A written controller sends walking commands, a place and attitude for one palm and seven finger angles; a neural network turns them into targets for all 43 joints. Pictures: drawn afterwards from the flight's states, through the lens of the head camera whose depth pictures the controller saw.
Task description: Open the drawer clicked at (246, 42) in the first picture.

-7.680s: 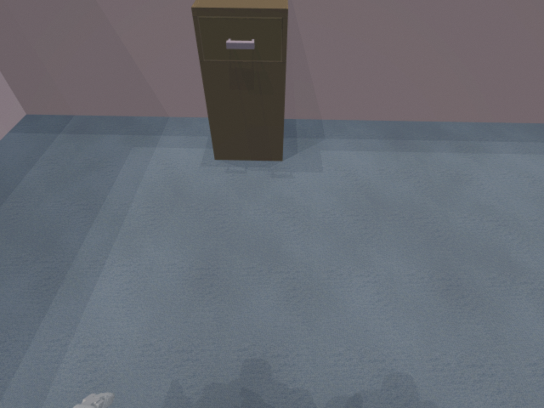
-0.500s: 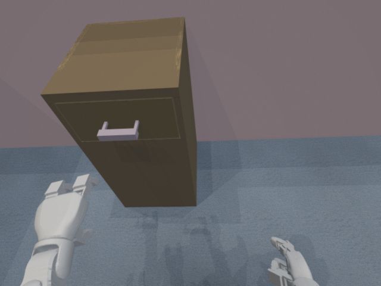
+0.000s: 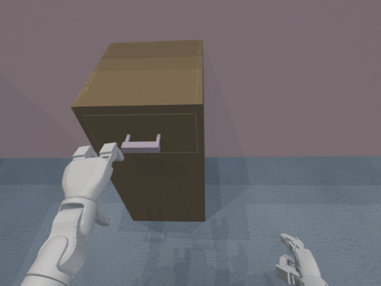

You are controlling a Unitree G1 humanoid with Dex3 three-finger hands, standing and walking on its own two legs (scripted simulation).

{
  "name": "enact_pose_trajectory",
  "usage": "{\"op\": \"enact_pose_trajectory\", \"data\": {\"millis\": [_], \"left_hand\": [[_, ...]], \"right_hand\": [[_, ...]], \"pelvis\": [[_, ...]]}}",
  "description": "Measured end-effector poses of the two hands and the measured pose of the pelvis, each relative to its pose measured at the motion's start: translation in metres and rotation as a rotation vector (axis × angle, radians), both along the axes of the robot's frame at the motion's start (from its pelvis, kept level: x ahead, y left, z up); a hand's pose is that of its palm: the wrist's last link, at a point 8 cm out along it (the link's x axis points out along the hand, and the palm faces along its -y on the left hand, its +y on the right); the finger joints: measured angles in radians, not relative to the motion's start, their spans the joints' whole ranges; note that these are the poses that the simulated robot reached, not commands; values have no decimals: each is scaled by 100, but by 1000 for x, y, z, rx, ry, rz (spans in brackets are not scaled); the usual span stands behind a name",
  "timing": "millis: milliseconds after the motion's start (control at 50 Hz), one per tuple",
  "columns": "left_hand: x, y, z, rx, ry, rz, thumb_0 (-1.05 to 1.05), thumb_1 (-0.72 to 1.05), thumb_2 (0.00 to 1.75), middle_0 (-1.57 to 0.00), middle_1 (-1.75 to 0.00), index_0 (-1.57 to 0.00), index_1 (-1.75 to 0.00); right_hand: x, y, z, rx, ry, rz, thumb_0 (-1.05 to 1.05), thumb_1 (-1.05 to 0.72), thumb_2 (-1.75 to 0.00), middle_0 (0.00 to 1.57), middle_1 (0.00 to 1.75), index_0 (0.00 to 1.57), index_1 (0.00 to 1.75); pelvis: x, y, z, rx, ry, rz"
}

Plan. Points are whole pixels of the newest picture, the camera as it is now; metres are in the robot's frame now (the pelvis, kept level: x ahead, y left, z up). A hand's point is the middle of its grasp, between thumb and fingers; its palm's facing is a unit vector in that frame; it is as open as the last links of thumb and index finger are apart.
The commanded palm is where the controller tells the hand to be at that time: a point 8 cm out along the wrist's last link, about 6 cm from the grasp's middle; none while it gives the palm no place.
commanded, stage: raise the hand with hooked fingers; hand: left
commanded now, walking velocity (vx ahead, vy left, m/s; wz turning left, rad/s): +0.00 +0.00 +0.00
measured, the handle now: (142, 142) +0.55 +0.24 -0.07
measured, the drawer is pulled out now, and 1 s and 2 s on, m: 0.00 0.00 0.00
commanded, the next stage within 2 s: move the hooked fingers above the handle in 0.56 s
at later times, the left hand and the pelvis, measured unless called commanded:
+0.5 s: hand (99, 177) +0.30 +0.23 +0.08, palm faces +0.05 -0.08 -1.00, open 13.8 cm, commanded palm +0.28 +0.24 +0.14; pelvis +0.00 +0.00 +0.01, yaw +1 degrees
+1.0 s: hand (111, 165) +0.35 +0.23 +0.07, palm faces +0.00 -0.02 -1.00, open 13.8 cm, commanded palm +0.33 +0.23 +0.12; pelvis +0.00 -0.04 +0.00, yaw +1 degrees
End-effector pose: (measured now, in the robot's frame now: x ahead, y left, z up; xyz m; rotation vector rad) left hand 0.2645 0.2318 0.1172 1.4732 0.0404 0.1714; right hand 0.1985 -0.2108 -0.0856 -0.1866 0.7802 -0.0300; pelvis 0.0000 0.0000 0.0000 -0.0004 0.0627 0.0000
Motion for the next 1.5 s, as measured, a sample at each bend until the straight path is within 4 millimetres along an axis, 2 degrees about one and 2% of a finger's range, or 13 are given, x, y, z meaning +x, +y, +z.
{"op": "enact_pose_trajectory", "data": {"millis": [100,200,280,380,500,620,800,900,1040,1220,1420,1500], "left_hand": [[12,13,16,24,0,-5,0,-47,31,-32,-118,-32,-118],[21,27,28,32,15,18,0,-49,30,-32,-119,-32,-119],[24,28,29,17,48,3,0,-49,30,-32,-119,-32,-120],[20,17,16,-3,98,-57,0,-49,30,-31,-119,-32,-120],[14,6,18,19,32,-104,0,-49,30,-32,-120,-32,-120],[15,6,26,25,-16,-28,0,-49,30,-32,-120,-32,-120],[26,-14,7,34,94,-33,0,-49,30,-32,-120,-32,-120],[44,-9,0,55,114,-36,0,-49,30,-32,-120,-32,-120],[67,-6,3,63,93,-32,0,-49,30,-32,-120,-32,-120],[89,-6,-21,51,142,-60,0,-49,30,-32,-120,-32,-120],[111,6,-22,75,77,-50,0,-49,30,-32,-120,-32,-120],[118,4,-32,69,114,-45,0,-49,30,-32,-120,-32,-120]], "right_hand": [[4,21,5,21,4,46,1,-90,-90,20,30,20,30],[-2,24,1,18,49,65,1,-90,-90,20,30,20,30],[-11,17,-5,11,91,56,1,-90,-90,20,30,20,30],[-24,1,-10,-14,139,35,1,-90,-90,20,30,20,30],[-32,-17,-13,-39,171,18,1,-90,-90,20,30,20,30],[-28,-25,-15,-16,161,4,1,-90,-90,20,30,20,30],[-14,-34,-10,-15,102,6,1,-90,-90,20,30,20,30],[-16,-45,-11,-41,103,-14,1,-90,-90,20,30,20,30],[-35,-66,-23,-65,163,-68,1,-90,-90,20,30,20,30],[-70,-80,-33,-95,270,-142,1,-90,-90,20,30,20,30],[-100,-72,-43,-84,347,-190,1,-90,-90,20,30,20,30],[-108,-63,-46,-70,366,-192,1,-90,-90,20,30,20,30]], "pelvis": [[0,4,4,-5,-21,6],[0,7,8,-10,-23,19],[2,8,9,-11,-17,19],[3,6,10,-9,-8,16],[3,-1,10,-6,0,18],[2,-10,10,-1,5,18],[0,-25,9,9,4,20],[-2,-34,6,10,24,23],[2,-37,3,7,69,22],[5,-32,-2,8,114,9],[6,-19,-6,-2,154,4],[5,-13,-7,-4,159,3]]}}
